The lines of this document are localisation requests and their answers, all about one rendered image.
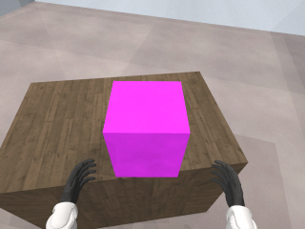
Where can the robot right hand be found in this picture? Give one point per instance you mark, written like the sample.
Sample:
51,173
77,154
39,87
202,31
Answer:
230,183

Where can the robot left hand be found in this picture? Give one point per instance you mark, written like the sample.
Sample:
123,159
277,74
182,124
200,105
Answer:
76,180

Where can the pedestal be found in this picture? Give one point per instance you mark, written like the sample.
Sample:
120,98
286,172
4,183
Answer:
60,124

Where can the robot left forearm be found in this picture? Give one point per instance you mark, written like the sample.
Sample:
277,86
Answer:
63,217

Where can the robot right forearm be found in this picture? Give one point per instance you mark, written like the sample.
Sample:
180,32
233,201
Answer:
240,217

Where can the carton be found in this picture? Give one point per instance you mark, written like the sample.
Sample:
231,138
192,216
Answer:
146,129

